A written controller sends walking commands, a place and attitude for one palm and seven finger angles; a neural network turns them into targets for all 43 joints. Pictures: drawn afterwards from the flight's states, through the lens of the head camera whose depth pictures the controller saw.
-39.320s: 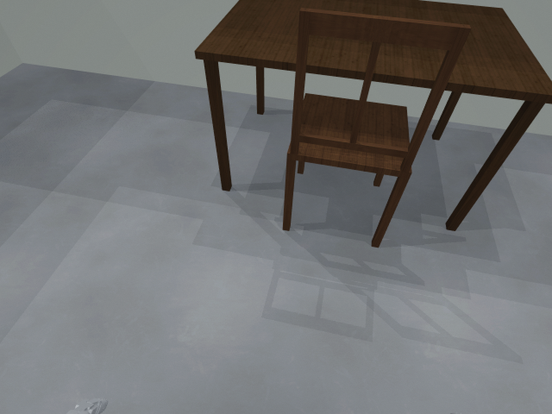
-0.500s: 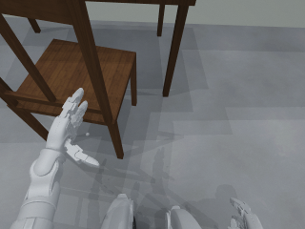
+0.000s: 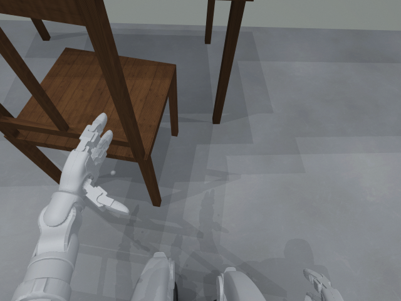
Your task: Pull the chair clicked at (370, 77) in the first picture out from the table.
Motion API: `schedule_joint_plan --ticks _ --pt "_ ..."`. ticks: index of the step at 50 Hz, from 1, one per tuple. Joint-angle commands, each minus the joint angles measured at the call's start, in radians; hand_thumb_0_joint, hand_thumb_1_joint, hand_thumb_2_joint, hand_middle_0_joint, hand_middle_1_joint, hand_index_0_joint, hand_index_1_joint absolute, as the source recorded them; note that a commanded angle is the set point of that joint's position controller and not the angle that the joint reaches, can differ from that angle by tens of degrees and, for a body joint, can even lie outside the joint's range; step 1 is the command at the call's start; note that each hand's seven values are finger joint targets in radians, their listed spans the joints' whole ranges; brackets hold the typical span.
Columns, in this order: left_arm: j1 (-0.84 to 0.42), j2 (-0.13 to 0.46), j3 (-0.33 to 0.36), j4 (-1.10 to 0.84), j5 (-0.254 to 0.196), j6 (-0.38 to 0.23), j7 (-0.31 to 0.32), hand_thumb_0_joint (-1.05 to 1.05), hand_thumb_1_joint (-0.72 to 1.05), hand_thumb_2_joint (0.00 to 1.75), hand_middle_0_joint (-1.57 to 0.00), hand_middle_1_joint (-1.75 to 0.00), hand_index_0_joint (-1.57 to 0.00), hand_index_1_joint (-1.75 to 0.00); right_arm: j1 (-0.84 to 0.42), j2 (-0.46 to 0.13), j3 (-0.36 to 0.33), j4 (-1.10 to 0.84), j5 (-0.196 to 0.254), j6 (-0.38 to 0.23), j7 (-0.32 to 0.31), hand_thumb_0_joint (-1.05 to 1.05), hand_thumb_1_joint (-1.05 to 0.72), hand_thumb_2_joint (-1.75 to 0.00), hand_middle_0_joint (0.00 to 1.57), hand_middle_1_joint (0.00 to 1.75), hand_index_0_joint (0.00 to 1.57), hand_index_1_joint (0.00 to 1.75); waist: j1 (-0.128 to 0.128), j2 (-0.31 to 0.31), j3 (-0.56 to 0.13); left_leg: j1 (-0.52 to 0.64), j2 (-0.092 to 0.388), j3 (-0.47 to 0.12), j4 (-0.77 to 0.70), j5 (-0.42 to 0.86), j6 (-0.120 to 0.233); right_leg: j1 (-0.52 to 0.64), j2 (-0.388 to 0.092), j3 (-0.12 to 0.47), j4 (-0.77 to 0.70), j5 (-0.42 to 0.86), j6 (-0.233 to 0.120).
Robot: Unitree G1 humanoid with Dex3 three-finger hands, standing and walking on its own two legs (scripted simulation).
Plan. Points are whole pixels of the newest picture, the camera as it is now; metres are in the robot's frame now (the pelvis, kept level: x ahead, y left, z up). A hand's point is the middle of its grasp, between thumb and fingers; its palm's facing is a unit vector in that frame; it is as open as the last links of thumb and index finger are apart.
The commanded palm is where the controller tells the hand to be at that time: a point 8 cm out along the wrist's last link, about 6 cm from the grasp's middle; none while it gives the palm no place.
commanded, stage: aim the fingers beside a spindle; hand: left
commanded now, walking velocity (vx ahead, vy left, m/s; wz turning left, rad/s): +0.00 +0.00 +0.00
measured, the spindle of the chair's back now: (31, 83) +0.54 +0.38 +0.06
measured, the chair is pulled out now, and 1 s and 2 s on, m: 0.25 0.24 0.24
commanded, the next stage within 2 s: push the fingers through the gap in 0.24 s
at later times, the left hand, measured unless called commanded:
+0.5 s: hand (119, 166) +0.37 +0.17 +0.02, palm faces -0.15 -0.99 -0.05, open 16.9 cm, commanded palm +0.36 +0.22 +0.03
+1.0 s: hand (120, 146) +0.41 +0.17 +0.02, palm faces -0.14 -0.99 -0.04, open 16.7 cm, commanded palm +0.41 +0.21 +0.03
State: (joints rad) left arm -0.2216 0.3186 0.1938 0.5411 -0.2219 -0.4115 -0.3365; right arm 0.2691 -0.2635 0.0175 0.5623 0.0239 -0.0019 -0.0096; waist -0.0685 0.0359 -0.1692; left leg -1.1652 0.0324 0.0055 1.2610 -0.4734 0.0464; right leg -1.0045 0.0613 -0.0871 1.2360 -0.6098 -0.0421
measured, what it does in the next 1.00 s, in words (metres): stands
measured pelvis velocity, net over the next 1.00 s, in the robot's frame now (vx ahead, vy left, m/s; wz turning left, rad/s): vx -0.01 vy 0.00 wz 0.00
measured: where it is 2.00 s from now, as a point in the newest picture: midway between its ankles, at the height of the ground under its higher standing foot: outside the picture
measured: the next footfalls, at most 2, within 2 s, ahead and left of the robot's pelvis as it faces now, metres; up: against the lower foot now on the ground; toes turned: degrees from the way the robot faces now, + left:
none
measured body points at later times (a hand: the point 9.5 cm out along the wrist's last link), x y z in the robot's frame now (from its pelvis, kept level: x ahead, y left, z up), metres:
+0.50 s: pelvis +0.00 +0.00 +0.00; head +0.10 +0.02 +0.43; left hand +0.37 +0.22 +0.03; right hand +0.13 -0.26 -0.11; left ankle +0.06 +0.09 -0.62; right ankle -0.01 -0.10 -0.62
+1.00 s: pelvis -0.01 +0.00 -0.01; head +0.11 +0.03 +0.42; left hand +0.42 +0.23 +0.02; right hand +0.08 -0.26 -0.12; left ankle +0.06 +0.09 -0.62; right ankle -0.01 -0.10 -0.62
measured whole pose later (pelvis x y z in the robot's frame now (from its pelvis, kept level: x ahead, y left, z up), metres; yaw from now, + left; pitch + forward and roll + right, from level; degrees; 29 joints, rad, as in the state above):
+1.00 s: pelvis -0.01 +0.00 -0.01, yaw +0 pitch +23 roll -5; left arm -0.55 0.37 0.21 0.82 -0.17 -0.41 -0.31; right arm 0.27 -0.26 0.02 0.61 0.02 0.02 -0.01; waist -0.10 0.04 -0.16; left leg -1.25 0.03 -0.02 1.32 -0.47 0.04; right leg -1.08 0.06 -0.11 1.29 -0.61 -0.05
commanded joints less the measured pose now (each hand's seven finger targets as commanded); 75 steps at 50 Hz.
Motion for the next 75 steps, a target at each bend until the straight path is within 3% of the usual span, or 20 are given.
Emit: schedule_joint_plan --ticks 1,5,6,11,16,19,26,29,32,34,42,46,50,52,53,57,62,69,73,75 --pt "-0.323 0.176 0.048 -0.246 -0.013 -0.097 0.003 0.00 -0.50 0.30 -0.06 -0.08 -0.06 -0.08 0.024 -0.158 -0.068 -0.101 0.001 -0.050 -0.015 0.00 -0.90 -0.90 0.20 0.30 0.20 0.30 -0.022 0.095 -0.401 0.497 -0.001 -0.099 -0.131 0.226 -0.012 -0.017 -0.018 0.069 -0.186 0.241 0.010" --pt "-0.272 0.167 0.049 -0.196 -0.008 -0.070 0.008 0.00 -0.50 0.30 -0.06 -0.08 -0.06 -0.08 0.020 -0.158 -0.067 -0.103 0.003 -0.043 -0.011 0.00 -0.90 -0.90 0.20 0.30 0.20 0.30 -0.017 0.079 -0.386 0.496 0.001 -0.097 -0.138 0.242 -0.012 -0.015 -0.016 0.065 -0.190 0.259 0.011" --pt "-0.271 0.176 0.056 -0.188 -0.009 -0.062 0.009 0.00 -0.50 0.30 -0.06 -0.08 -0.06 -0.08 0.021 -0.161 -0.067 -0.105 0.002 -0.039 -0.011 0.00 -0.90 -0.90 0.20 0.30 0.20 0.30 -0.017 0.048 -0.383 0.474 0.000 -0.096 -0.138 0.236 -0.011 0.006 -0.016 0.066 -0.191 0.262 0.013" --pt "-0.226 0.176 0.068 -0.188 -0.013 -0.055 0.007 0.00 -0.50 0.30 -0.06 -0.08 -0.06 -0.08 0.013 -0.158 -0.066 -0.128 0.004 -0.029 -0.005 0.00 -0.90 -0.90 0.20 0.30 0.20 0.30 -0.004 0.048 -0.374 0.448 -0.004 -0.084 -0.138 0.237 -0.011 0.030 -0.016 0.071 -0.189 0.279 0.013" --pt "-0.260 0.135 0.019 -0.212 -0.011 -0.071 0.007 0.00 -0.50 0.30 -0.06 -0.08 -0.06 -0.08 0.012 -0.157 -0.067 -0.122 0.005 -0.033 -0.003 0.00 -0.90 -0.90 0.20 0.30 0.20 0.30 -0.029 0.059 -0.340 0.467 0.001 -0.096 -0.141 0.210 -0.012 -0.029 -0.014 0.063 -0.193 0.242 0.014" --pt "-0.348 0.157 0.027 -0.200 0.004 -0.082 0.023 0.00 -0.50 0.30 -0.06 -0.08 -0.06 -0.08 0.022 -0.163 -0.067 -0.104 0.002 -0.036 -0.010 0.00 -0.90 -0.90 0.20 0.30 0.20 0.30 -0.043 0.048 -0.338 0.451 0.001 -0.103 -0.125 0.191 -0.009 -0.058 -0.013 0.062 -0.181 0.222 0.012" --pt "-0.391 0.183 0.054 -0.153 0.010 -0.077 0.028 0.00 -0.50 0.30 -0.06 -0.08 -0.06 -0.08 0.033 -0.159 -0.064 -0.092 -0.003 -0.038 -0.012 0.00 -0.90 -0.90 0.20 0.30 0.20 0.30 -0.018 0.083 -0.417 0.493 -0.001 -0.102 -0.120 0.249 -0.016 -0.026 -0.015 0.065 -0.173 0.261 0.008" --pt "-0.395 0.189 0.061 -0.114 0.007 -0.059 0.024 0.00 -0.50 0.30 -0.06 -0.08 -0.06 -0.08 0.043 -0.160 -0.062 -0.091 -0.002 -0.029 -0.009 0.00 -0.90 -0.90 0.20 0.30 0.20 0.30 -0.026 0.045 -0.414 0.455 -0.003 -0.097 -0.113 0.259 -0.010 0.000 -0.012 0.068 -0.173 0.285 0.011" --pt "-0.379 0.182 0.061 -0.097 0.007 -0.047 0.019 0.00 -0.50 0.30 -0.06 -0.08 -0.06 -0.08 0.046 -0.157 -0.064 -0.096 -0.001 -0.021 -0.004 0.00 -0.90 -0.90 0.20 0.30 0.20 0.30 -0.020 0.053 -0.411 0.457 -0.004 -0.088 -0.115 0.274 -0.012 0.013 -0.013 0.071 -0.176 0.310 0.013" --pt "-0.448 0.179 0.051 -0.084 0.006 -0.053 0.019 0.00 -0.50 0.30 -0.06 -0.08 -0.06 -0.08 0.051 -0.159 -0.061 -0.086 0.000 -0.018 -0.006 0.00 -0.90 -0.90 0.20 0.30 0.20 0.30 -0.045 0.033 -0.379 0.423 -0.003 -0.092 -0.107 0.241 -0.007 -0.008 -0.011 0.071 -0.177 0.283 0.014" --pt "-0.663 0.209 0.049 0.041 0.033 -0.073 0.018 0.00 -0.50 0.30 -0.06 -0.08 -0.06 -0.08 0.078 -0.167 -0.061 -0.044 -0.002 -0.015 -0.015 0.00 -0.90 -0.90 0.20 0.30 0.20 0.30 -0.075 0.060 -0.362 0.399 -0.004 -0.095 -0.085 0.151 -0.007 -0.085 -0.010 0.079 -0.180 0.188 0.013" --pt "-0.709 0.198 0.033 0.066 0.042 -0.071 0.015 0.00 -0.50 0.30 -0.06 -0.08 -0.06 -0.08 0.090 -0.169 -0.061 -0.037 -0.004 -0.012 -0.013 0.00 -0.90 -0.90 0.20 0.30 0.20 0.30 -0.070 0.111 -0.413 0.461 -0.003 -0.116 -0.093 0.170 -0.012 -0.122 -0.009 0.064 -0.164 0.189 0.004" --pt "-0.743 0.204 0.037 0.061 0.047 -0.078 0.027 0.00 -0.50 0.30 -0.06 -0.08 -0.06 -0.08 0.098 -0.170 -0.064 -0.034 -0.006 -0.009 -0.008 0.00 -0.90 -0.90 0.20 0.30 0.20 0.30 -0.068 0.121 -0.456 0.512 0.002 -0.128 -0.102 0.206 -0.016 -0.127 -0.007 0.056 -0.160 0.206 0.001" --pt "-0.735 0.218 0.055 0.091 0.047 -0.076 0.035 0.00 -0.50 0.30 -0.06 -0.08 -0.06 -0.08 0.101 -0.170 -0.062 -0.034 -0.007 -0.004 -0.004 0.00 -0.90 -0.90 0.20 0.30 0.20 0.30 -0.065 0.114 -0.443 0.487 0.000 -0.123 -0.100 0.194 -0.015 -0.117 -0.006 0.059 -0.165 0.199 0.002" --pt "-0.736 0.221 0.059 0.132 0.050 -0.069 0.039 0.00 -0.50 0.30 -0.06 -0.08 -0.06 -0.08 0.106 -0.171 -0.060 -0.029 -0.007 0.000 -0.004 0.00 -0.90 -0.90 0.20 0.30 0.20 0.30 -0.075 0.074 -0.412 0.451 0.001 -0.122 -0.102 0.173 -0.013 -0.113 -0.004 0.058 -0.169 0.188 0.005" --pt "-0.782 0.268 0.102 0.180 0.064 -0.087 0.052 0.00 -0.50 0.30 -0.06 -0.08 -0.06 -0.08 0.120 -0.173 -0.056 -0.030 -0.013 0.007 -0.001 0.00 -0.90 -0.90 0.20 0.30 0.20 0.30 -0.076 0.065 -0.403 0.403 0.001 -0.111 -0.090 0.153 -0.009 -0.109 -0.002 0.065 -0.162 0.173 0.008" --pt "-0.788 0.311 0.137 0.200 0.069 -0.098 0.040 0.00 -0.50 0.30 -0.06 -0.08 -0.06 -0.08 0.141 -0.173 -0.055 -0.036 -0.017 0.016 0.002 0.00 -0.90 -0.90 0.20 0.30 0.20 0.30 -0.064 0.097 -0.456 0.412 0.002 -0.101 -0.077 0.224 -0.010 -0.079 0.001 0.069 -0.146 0.229 0.006" --pt "-0.819 0.245 0.088 0.184 0.066 -0.086 0.032 0.00 -0.50 0.30 -0.06 -0.08 -0.06 -0.08 0.167 -0.173 -0.066 -0.021 -0.017 0.032 0.014 0.00 -0.90 -0.90 0.20 0.30 0.20 0.30 -0.088 0.128 -0.468 0.502 0.012 -0.132 -0.085 0.293 -0.015 -0.149 0.002 0.048 -0.137 0.262 0.002" --pt "-0.891 0.270 0.107 0.218 0.079 -0.090 0.053 0.00 -0.50 0.30 -0.06 -0.08 -0.06 -0.08 0.183 -0.177 -0.068 -0.002 -0.021 0.038 0.011 0.00 -0.90 -0.90 0.20 0.30 0.20 0.30 -0.105 0.094 -0.457 0.480 0.012 -0.129 -0.074 0.274 -0.010 -0.153 0.003 0.050 -0.142 0.252 0.007" --pt "-0.947 0.268 0.100 0.195 0.092 -0.110 0.064 0.00 -0.50 0.30 -0.06 -0.08 -0.06 -0.08 0.187 -0.176 -0.068 0.003 -0.027 0.038 0.011 0.00 -0.90 -0.90 0.20 0.30 0.20 0.30 -0.106 0.151 -0.494 0.543 0.017 -0.146 -0.075 0.309 -0.018 -0.197 0.002 0.042 -0.124 0.257 0.002"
